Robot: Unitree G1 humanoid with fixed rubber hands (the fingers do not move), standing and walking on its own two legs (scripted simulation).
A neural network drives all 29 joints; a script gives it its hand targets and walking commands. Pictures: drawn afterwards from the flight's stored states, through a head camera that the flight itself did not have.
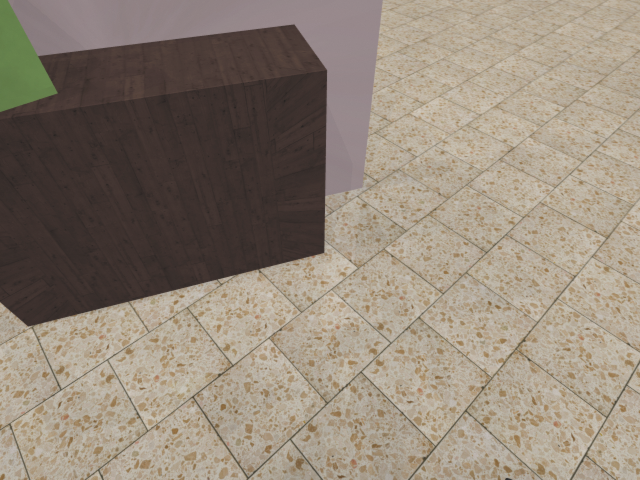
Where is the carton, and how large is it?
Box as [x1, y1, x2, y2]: [0, 0, 57, 111]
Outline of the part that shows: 7,0 0,0 0,111 57,92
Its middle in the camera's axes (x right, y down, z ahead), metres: -0.78 -0.45 +0.86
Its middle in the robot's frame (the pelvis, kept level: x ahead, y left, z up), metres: +0.95 +0.80 +0.12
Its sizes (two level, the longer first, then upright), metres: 0.210 0.200 0.250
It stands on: a pedestal, 0.77 m high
